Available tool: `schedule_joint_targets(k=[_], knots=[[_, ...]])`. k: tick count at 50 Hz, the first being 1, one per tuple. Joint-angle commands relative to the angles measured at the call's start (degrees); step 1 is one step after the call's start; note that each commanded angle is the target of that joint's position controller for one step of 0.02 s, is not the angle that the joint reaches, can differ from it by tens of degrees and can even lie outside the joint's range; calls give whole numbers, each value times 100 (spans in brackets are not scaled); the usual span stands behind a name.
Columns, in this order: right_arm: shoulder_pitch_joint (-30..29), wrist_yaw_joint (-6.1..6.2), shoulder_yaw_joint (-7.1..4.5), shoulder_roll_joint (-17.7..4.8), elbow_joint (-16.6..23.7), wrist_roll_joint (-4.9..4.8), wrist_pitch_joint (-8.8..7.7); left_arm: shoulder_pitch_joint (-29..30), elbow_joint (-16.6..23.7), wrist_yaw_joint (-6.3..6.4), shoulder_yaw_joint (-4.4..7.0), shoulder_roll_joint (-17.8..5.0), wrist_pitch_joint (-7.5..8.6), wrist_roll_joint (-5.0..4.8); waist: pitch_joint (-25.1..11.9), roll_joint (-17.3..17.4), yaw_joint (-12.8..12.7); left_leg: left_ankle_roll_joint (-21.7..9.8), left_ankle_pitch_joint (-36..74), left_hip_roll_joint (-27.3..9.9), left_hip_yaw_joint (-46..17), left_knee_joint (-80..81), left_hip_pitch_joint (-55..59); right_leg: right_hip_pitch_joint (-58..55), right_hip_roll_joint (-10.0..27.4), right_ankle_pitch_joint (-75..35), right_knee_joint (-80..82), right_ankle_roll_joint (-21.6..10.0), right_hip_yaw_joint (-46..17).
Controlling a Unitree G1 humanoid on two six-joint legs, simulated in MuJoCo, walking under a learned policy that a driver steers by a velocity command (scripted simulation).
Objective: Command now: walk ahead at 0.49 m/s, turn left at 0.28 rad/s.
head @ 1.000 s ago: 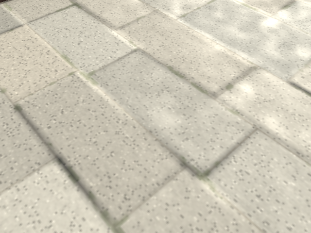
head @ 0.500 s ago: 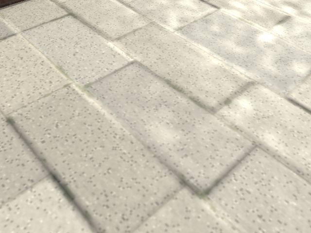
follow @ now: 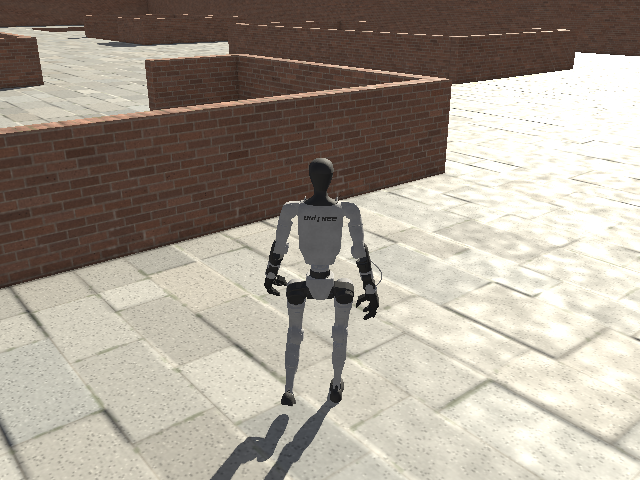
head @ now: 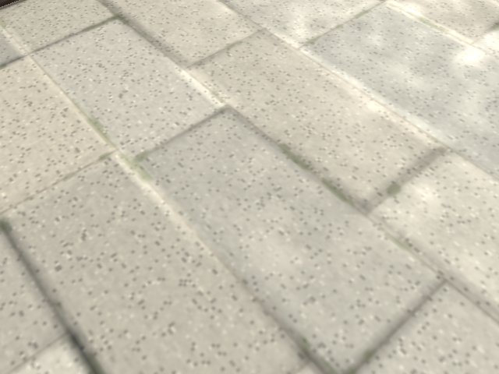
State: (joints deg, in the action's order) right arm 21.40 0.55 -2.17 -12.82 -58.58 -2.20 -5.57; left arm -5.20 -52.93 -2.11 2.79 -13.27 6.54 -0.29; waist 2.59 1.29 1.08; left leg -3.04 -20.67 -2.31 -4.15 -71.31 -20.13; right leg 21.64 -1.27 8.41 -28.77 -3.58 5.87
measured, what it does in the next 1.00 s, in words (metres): walks ahead, turning left: left foot, then right foot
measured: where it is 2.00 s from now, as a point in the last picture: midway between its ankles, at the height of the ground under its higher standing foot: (173, 199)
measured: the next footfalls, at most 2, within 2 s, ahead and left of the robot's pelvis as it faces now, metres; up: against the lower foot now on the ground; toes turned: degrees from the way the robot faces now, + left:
left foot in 0.44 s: +0.40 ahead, +0.17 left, +0.00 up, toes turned +17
right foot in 0.96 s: +0.76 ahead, +0.10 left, +0.00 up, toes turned +25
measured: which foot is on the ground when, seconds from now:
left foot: up 0.00-0.42, down 0.44-0.98, up 1.00-1.00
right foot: down 0.00-0.46, up 0.48-0.94, down 0.96-1.00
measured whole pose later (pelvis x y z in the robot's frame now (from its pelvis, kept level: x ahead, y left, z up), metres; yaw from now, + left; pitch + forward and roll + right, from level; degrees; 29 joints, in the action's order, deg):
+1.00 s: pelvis +0.58 +0.13 -0.01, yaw +26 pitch +3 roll +0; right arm 21.7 0.7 -4.2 -15.8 -48.0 -0.6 -3.1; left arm -2.7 -44.1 -1.9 2.6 -14.8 7.9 0.4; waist 0.4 0.7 3.1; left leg -3.1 -26.6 3.8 -7.9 -42.0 -6.3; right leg 27.9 -1.4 6.0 -30.8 -3.6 2.2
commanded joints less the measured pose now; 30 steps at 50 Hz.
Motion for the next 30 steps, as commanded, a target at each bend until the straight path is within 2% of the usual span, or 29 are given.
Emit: schedule_joint_targets(k=[1,3,5,7,9,12,15,17,18,20,21,22,23,24,25,26,27,28,29,30], knots=[[361,74,-177,-282,260,-15,103,-251,-6,-35,47,-254,115,101,-421,-588,19,-130,626,-620,-249,-75,-988,-921,1514,-7,1952,-639,-1444],[315,85,-202,-169,320,-21,248,-382,-144,1,73,-361,146,107,-172,-623,107,-134,766,-649,-217,107,-1097,-598,1452,-267,2190,-683,-971],[-97,98,-253,-280,524,32,303,-505,-222,81,108,-528,157,131,8,-566,99,-70,1226,-677,-312,414,-1597,-646,1484,-437,2326,-740,-702],[-509,60,-284,-347,696,67,273,-677,-272,175,117,-596,132,150,97,-443,24,-1,1773,-636,-406,954,-2075,-930,1509,-635,2349,-734,-502],[-820,-18,-280,-330,810,81,215,-805,-277,252,122,-687,108,157,104,-367,-46,30,2317,-570,-327,1622,-2212,-1209,1489,-860,2325,-662,-237],[-1498,-148,-208,-228,1064,112,182,-1080,-289,332,136,-830,56,107,235,-244,-286,35,2688,-513,117,2501,-2227,-1583,1542,-1000,2339,-582,113],[-2090,-277,-139,-149,1386,112,178,-1488,-370,360,168,-918,-59,50,409,-167,-516,-38,2434,-463,386,3033,-2546,-2339,1730,-1278,2079,-554,314],[-2303,-363,-126,-161,1601,96,184,-1591,-371,362,203,-996,-157,7,437,-218,-538,-127,1943,-375,605,3236,-2580,-2747,1854,-1761,1773,-511,432],[-2287,-402,-143,-210,1684,85,188,-1521,-329,365,222,-1053,-198,-10,378,-296,-454,-210,1641,-264,758,3337,-2355,-2825,1872,-2409,1533,-452,540],[-1899,-446,-255,-451,1747,74,212,-1331,-206,399,277,-1234,-268,-30,-46,-604,-124,-426,1056,172,1163,3328,-1403,-2861,1861,-4552,648,-319,731],[-1272,-449,-378,-682,1651,50,220,-1216,-148,415,296,-1307,-314,-32,-420,-693,250,-587,922,441,1279,3419,-551,-2734,1790,-5294,-272,-235,810],[-321,-385,-586,-1064,1430,38,224,-1110,-75,416,277,-1289,-327,-57,-932,-570,758,-823,1321,658,1160,3895,917,-2139,1543,-4924,-1598,-27,903],[396,-230,-776,-1692,1280,52,282,-1236,107,391,176,-1001,-249,79,-1484,410,853,-1211,1399,-451,-614,4002,2663,-492,1172,-2113,-3548,236,897],[88,-233,-770,-1998,1481,97,223,-1573,411,286,-24,-306,-2,64,-2179,1394,203,-2399,637,-1753,-4221,5083,4188,1726,-190,2367,-5462,512,-170],[324,-259,-623,-1510,1462,173,184,-837,580,188,89,-856,262,-161,-2280,690,617,-2159,625,-1721,-4244,5538,4286,2353,71,2210,-5679,313,-1208],[106,-242,-545,-1181,1452,182,134,-502,724,158,101,-887,350,-291,-1555,522,529,-1871,1019,-1512,-3234,5442,3727,2666,337,1761,-5392,154,-1147],[-360,-255,-478,-969,1547,140,96,-482,672,196,98,-835,357,-193,-1029,-149,209,-1632,1637,-1218,-2430,5456,2739,2382,622,1331,-4805,131,-1117],[-744,-248,-416,-775,1655,146,80,-520,624,242,171,-917,291,-65,-825,-216,-9,-1455,2117,-986,-1896,5515,1992,1931,805,1114,-4281,167,-1087],[-920,-227,-370,-687,1748,185,80,-655,626,234,205,-929,188,-32,-720,-154,-186,-1413,2342,-845,-1675,5656,1515,1577,901,986,-4051,217,-1108],[-928,-206,-381,-752,1769,173,71,-694,673,234,219,-882,104,14,-668,-140,-257,-1436,2526,-784,-1604,5757,1250,1432,904,905,-3798,310,-1071]])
